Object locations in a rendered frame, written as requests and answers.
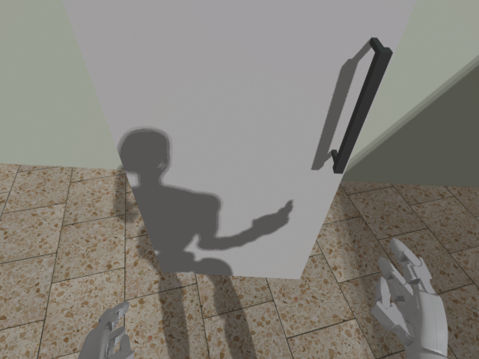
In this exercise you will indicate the fridge door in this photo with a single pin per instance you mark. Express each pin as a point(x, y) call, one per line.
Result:
point(225, 114)

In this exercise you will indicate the handle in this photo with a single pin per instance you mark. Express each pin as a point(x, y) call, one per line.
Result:
point(374, 76)

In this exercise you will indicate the robot left hand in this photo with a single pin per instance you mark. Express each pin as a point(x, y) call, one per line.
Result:
point(101, 341)

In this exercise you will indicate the robot right hand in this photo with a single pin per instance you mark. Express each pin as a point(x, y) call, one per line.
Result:
point(427, 329)

